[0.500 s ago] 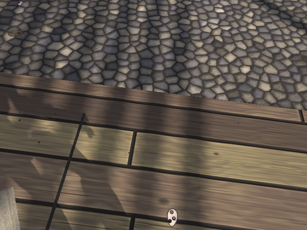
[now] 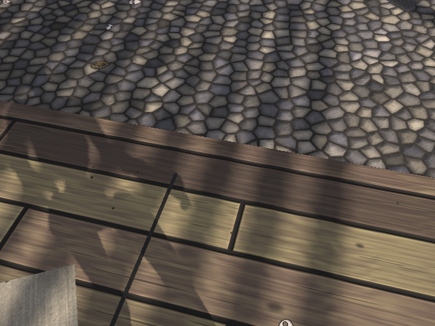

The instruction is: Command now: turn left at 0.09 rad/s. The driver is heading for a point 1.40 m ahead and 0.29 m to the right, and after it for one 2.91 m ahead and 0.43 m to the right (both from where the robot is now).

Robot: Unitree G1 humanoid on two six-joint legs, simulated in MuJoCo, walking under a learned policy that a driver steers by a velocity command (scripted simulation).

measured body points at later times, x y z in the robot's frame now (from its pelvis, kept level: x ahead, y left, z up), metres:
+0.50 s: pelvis +0.00 +0.03 +0.00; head +0.00 +0.03 +0.45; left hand +0.07 +0.30 -0.14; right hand +0.09 -0.23 -0.13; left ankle -0.02 +0.14 -0.74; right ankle +0.00 -0.13 -0.74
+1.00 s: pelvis +0.04 -0.01 -0.01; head +0.04 -0.02 +0.44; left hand +0.06 +0.26 -0.14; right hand +0.06 -0.27 -0.16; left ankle -0.02 +0.14 -0.72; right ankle +0.01 -0.10 -0.74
